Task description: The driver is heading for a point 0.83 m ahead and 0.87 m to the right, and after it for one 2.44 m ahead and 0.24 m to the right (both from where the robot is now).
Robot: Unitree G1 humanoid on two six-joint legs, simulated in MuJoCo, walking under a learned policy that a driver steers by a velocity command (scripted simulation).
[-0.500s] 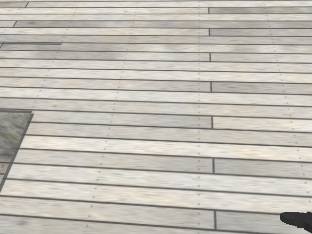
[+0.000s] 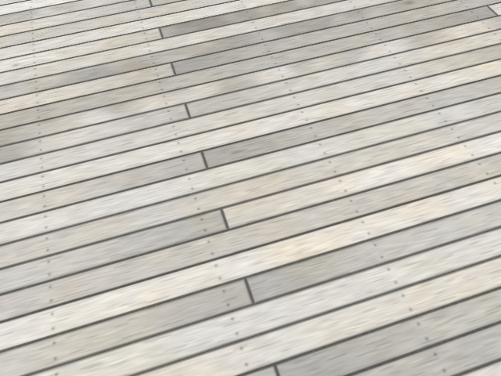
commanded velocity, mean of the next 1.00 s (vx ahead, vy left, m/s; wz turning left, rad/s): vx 0.21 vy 0.00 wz -0.60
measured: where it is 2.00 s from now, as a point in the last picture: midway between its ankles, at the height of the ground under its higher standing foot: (468, 321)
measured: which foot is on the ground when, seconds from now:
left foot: down 0.00-0.08, up 0.10-0.52, down 0.54-1.00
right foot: up 0.00-0.06, down 0.08-0.54, up 0.56-0.98, down 1.00-1.00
